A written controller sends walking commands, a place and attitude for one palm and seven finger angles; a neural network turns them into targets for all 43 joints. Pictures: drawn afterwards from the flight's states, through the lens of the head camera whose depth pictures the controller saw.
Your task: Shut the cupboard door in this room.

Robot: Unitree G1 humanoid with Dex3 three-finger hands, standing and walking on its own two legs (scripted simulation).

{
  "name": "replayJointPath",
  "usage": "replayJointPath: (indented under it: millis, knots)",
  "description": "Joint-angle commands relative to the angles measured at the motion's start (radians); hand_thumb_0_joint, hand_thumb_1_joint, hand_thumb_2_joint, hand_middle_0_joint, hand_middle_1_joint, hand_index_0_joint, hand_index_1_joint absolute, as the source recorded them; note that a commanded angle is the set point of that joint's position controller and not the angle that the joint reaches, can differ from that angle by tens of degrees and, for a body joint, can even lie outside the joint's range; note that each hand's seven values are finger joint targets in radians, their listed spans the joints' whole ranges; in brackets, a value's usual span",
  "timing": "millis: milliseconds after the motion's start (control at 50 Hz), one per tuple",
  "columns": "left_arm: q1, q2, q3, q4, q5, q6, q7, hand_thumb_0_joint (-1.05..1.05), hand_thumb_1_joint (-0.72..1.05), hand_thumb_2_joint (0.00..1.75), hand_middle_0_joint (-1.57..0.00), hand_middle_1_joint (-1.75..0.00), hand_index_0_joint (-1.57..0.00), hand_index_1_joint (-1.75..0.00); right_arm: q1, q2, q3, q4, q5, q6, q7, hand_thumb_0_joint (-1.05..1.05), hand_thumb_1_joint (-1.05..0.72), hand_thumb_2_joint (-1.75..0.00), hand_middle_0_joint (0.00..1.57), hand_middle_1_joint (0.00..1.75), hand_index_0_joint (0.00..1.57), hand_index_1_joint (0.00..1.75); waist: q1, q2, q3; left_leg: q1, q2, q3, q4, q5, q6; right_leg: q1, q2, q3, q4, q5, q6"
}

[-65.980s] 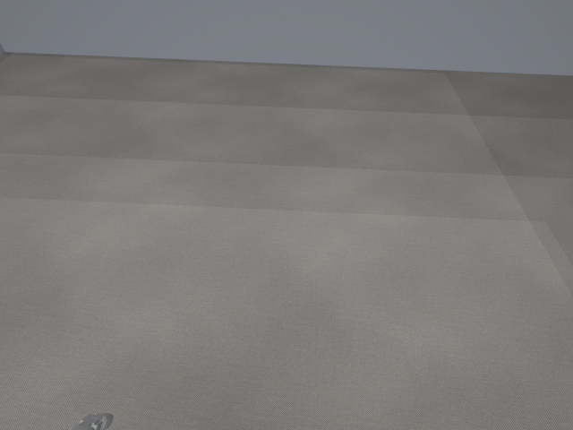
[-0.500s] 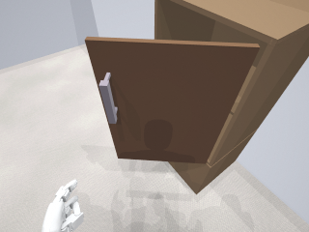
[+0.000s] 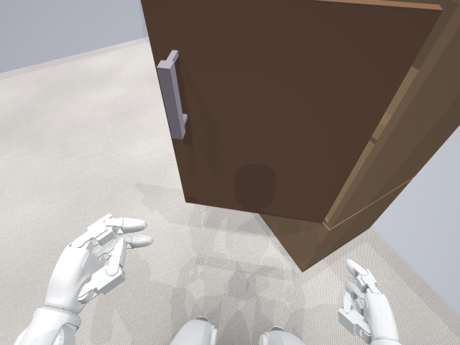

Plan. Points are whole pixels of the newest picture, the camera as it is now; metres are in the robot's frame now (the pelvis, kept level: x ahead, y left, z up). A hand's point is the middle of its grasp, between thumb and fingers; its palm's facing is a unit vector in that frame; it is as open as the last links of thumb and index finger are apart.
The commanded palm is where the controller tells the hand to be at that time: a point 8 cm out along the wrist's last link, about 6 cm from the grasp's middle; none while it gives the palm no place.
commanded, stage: raise the hand and make a fist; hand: left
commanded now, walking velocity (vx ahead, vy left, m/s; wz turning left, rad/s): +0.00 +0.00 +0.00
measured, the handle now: (176, 97) +0.51 +0.16 +0.15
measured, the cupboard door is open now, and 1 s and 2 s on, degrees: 50 50 50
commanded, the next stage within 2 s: bring the fist close to the handle in 1.28 s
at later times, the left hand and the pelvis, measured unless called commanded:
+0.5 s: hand (94, 229) +0.25 +0.22 +0.11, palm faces -0.05 -1.00 -0.05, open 3.2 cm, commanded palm +0.22 +0.27 +0.12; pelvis +0.03 +0.04 +0.03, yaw -1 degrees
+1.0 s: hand (79, 197) +0.27 +0.23 +0.16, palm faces -0.04 -1.00 -0.06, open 3.1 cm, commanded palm +0.24 +0.28 +0.16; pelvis +0.04 +0.05 +0.06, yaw -1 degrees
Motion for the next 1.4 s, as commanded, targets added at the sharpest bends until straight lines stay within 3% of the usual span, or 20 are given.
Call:
replayJointPath:
  millis: [0, 80, 140, 200, 240, 320, 440, 560, 600, 720, 800, 840, 900, 920, 1040, 1120, 1160, 1380]
  knots:
    - [-0.009, 0.179, 0.173, -0.216, -0.032, 0.058, 0.040, 0.00, 0.90, 0.90, -0.79, -0.94, -0.79, -0.94, -0.032, -0.111, -0.054, -0.175, 0.003, -0.028, -0.019, 0.00, -0.90, -0.90, 0.20, 0.30, 0.20, 0.30, -0.002, -0.025, -0.171, 0.053, 0.003, -0.003, -0.187, 0.119, 0.027, 0.279, -0.084, 0.300, -0.341, -0.057, 0.095]
    - [0.034, 0.122, 0.157, -0.247, -0.034, 0.050, 0.081, 0.00, 0.90, 0.90, -0.86, -1.02, -0.86, -1.02, -0.026, -0.096, -0.051, -0.177, -0.007, -0.020, -0.008, 0.00, -0.90, -0.90, 0.20, 0.30, 0.20, 0.30, -0.004, -0.063, -0.156, 0.092, 0.004, -0.008, -0.236, 0.183, 0.019, 0.294, -0.073, 0.241, -0.318, 0.096, 0.097]
    - [0.053, 0.096, 0.104, -0.271, -0.017, 0.028, 0.077, 0.00, 0.90, 0.90, -0.92, -1.08, -0.92, -1.08, -0.007, -0.108, -0.050, -0.177, -0.013, -0.026, 0.000, 0.00, -0.90, -0.90, 0.20, 0.30, 0.20, 0.30, -0.016, -0.025, -0.157, 0.158, 0.006, -0.011, -0.266, 0.246, 0.025, 0.272, -0.049, 0.178, -0.279, 0.199, 0.082]
    - [0.033, 0.092, 0.075, -0.290, -0.014, 0.023, 0.070, 0.00, 0.90, 0.90, -0.97, -1.14, -0.97, -1.14, 0.000, -0.121, -0.050, -0.175, -0.015, -0.033, 0.000, 0.00, -0.90, -0.90, 0.20, 0.30, 0.20, 0.30, -0.026, -0.023, -0.137, 0.189, 0.006, -0.019, -0.283, 0.261, 0.026, 0.253, -0.035, 0.148, -0.270, 0.211, 0.071]
    - [0.031, 0.110, 0.088, -0.322, -0.010, 0.021, 0.073, 0.00, 0.90, 0.90, -1.01, -1.18, -1.01, -1.18, 0.010, -0.127, -0.052, -0.178, -0.012, -0.036, -0.001, 0.00, -0.90, -0.90, 0.20, 0.30, 0.20, 0.30, -0.024, -0.003, -0.170, 0.222, 0.008, -0.019, -0.299, 0.259, 0.024, 0.250, -0.030, 0.128, -0.266, 0.201, 0.067]
    - [0.011, 0.112, 0.091, -0.380, -0.010, 0.030, 0.098, 0.00, 0.90, 0.90, -1.08, -1.26, -1.08, -1.26, 0.011, -0.127, -0.047, -0.180, -0.011, -0.033, -0.002, 0.00, -0.90, -0.90, 0.20, 0.30, 0.20, 0.30, -0.021, 0.024, -0.173, 0.278, 0.012, -0.032, -0.334, 0.285, 0.015, 0.258, -0.021, 0.096, -0.260, 0.226, 0.058]
    - [0.003, 0.099, 0.072, -0.393, 0.007, 0.082, 0.117, 0.00, 0.90, 0.90, -1.19, -1.38, -1.19, -1.38, 0.017, -0.128, -0.040, -0.184, -0.005, -0.019, 0.001, 0.00, -0.90, -0.90, 0.20, 0.30, 0.20, 0.30, -0.023, 0.041, -0.146, 0.345, 0.029, -0.052, -0.378, 0.365, -0.009, 0.262, -0.014, 0.068, -0.270, 0.269, 0.058]
    - [-0.064, 0.112, 0.075, -0.392, 0.011, 0.151, 0.110, 0.00, 0.90, 0.90, -1.30, -1.50, -1.30, -1.50, 0.008, -0.133, -0.027, -0.189, 0.002, -0.008, -0.003, 0.00, -0.90, -0.90, 0.20, 0.30, 0.20, 0.30, -0.028, 0.036, -0.104, 0.374, 0.034, -0.066, -0.432, 0.297, -0.014, 0.286, -0.012, 0.066, -0.318, 0.238, 0.058]
    - [-0.092, 0.138, 0.098, -0.399, 0.012, 0.167, 0.116, 0.00, 0.90, 0.90, -1.30, -1.50, -1.30, -1.50, 0.003, -0.135, -0.024, -0.186, 0.001, -0.008, -0.006, 0.00, -0.90, -0.90, 0.20, 0.30, 0.20, 0.30, -0.023, 0.035, -0.107, 0.394, 0.035, -0.069, -0.444, 0.303, -0.015, 0.305, -0.012, 0.068, -0.329, 0.245, 0.056]
    - [-0.148, 0.127, 0.088, -0.409, 0.011, 0.200, 0.115, 0.00, 0.90, 0.90, -1.30, -1.50, -1.30, -1.50, -0.010, -0.130, -0.012, -0.173, 0.003, -0.017, -0.007, 0.00, -0.90, -0.90, 0.20, 0.30, 0.20, 0.30, -0.024, 0.058, -0.094, 0.439, 0.038, -0.074, -0.486, 0.309, -0.020, 0.339, -0.016, 0.066, -0.370, 0.246, 0.056]
    - [-0.172, 0.155, 0.120, -0.383, 0.004, 0.228, 0.110, 0.00, 0.90, 0.90, -1.30, -1.50, -1.30, -1.50, -0.016, -0.135, -0.012, -0.155, 0.005, -0.022, -0.010, 0.00, -0.90, -0.90, 0.20, 0.30, 0.20, 0.30, -0.020, 0.025, -0.082, 0.451, 0.038, -0.069, -0.506, 0.306, -0.016, 0.371, -0.016, 0.069, -0.403, 0.255, 0.057]
    - [-0.201, 0.154, 0.117, -0.384, 0.006, 0.242, 0.107, 0.00, 0.90, 0.90, -1.30, -1.50, -1.30, -1.50, -0.021, -0.133, -0.009, -0.150, 0.008, -0.024, -0.012, 0.00, -0.90, -0.90, 0.20, 0.30, 0.20, 0.30, -0.020, 0.047, -0.074, 0.465, 0.037, -0.069, -0.522, 0.310, -0.018, 0.379, -0.018, 0.066, -0.412, 0.256, 0.057]
    - [-0.172, 0.147, 0.133, -0.342, -0.005, 0.261, 0.103, 0.00, 0.90, 0.90, -1.30, -1.50, -1.30, -1.50, -0.025, -0.134, -0.012, -0.143, 0.007, -0.025, -0.014, 0.00, -0.90, -0.90, 0.20, 0.30, 0.20, 0.30, -0.010, -0.003, -0.069, 0.464, 0.032, -0.055, -0.527, 0.338, -0.014, 0.417, -0.019, 0.070, -0.434, 0.286, 0.056]
    - [-0.166, 0.129, 0.115, -0.337, -0.005, 0.266, 0.098, 0.00, 0.90, 0.90, -1.30, -1.50, -1.30, -1.50, -0.027, -0.131, -0.011, -0.143, 0.008, -0.025, -0.011, 0.00, -0.90, -0.90, 0.20, 0.30, 0.20, 0.30, -0.012, 0.012, -0.062, 0.462, 0.029, -0.047, -0.527, 0.325, -0.011, 0.410, -0.020, 0.072, -0.438, 0.279, 0.058]
    - [-0.193, 0.141, 0.122, -0.366, 0.001, 0.247, 0.105, 0.00, 0.90, 0.90, -1.30, -1.50, -1.30, -1.50, -0.031, -0.132, -0.017, -0.145, 0.005, -0.029, -0.009, 0.00, -0.90, -0.90, 0.20, 0.30, 0.20, 0.30, -0.016, -0.003, -0.073, 0.464, 0.021, -0.033, -0.526, 0.293, 0.001, 0.419, -0.024, 0.086, -0.454, 0.256, 0.062]
    - [-0.194, 0.152, 0.128, -0.378, 0.010, 0.222, 0.120, 0.00, 0.90, 0.90, -1.30, -1.50, -1.30, -1.50, -0.029, -0.129, -0.016, -0.138, 0.001, -0.031, -0.007, 0.00, -0.90, -0.90, 0.20, 0.30, 0.20, 0.30, -0.015, 0.045, -0.064, 0.467, 0.019, -0.026, -0.523, 0.297, 0.004, 0.421, -0.025, 0.093, -0.455, 0.261, 0.058]
    - [-0.188, 0.147, 0.130, -0.362, 0.005, 0.217, 0.122, 0.00, 0.90, 0.90, -1.30, -1.50, -1.30, -1.50, -0.030, -0.130, -0.018, -0.135, 0.002, -0.031, -0.007, 0.00, -0.90, -0.90, 0.20, 0.30, 0.20, 0.30, -0.019, 0.007, -0.063, 0.455, 0.017, -0.023, -0.519, 0.281, 0.009, 0.422, -0.026, 0.096, -0.459, 0.249, 0.061]
    - [-0.212, 0.132, 0.107, -0.342, -0.003, 0.214, 0.107, 0.00, 0.90, 0.90, -1.30, -1.50, -1.30, -1.50, -0.041, -0.129, -0.016, -0.134, 0.006, -0.033, -0.012, 0.00, -0.90, -0.90, 0.20, 0.30, 0.20, 0.30, -0.029, 0.001, -0.035, 0.426, 0.008, -0.007, -0.498, 0.233, 0.022, 0.413, -0.038, 0.129, -0.489, 0.193, 0.069]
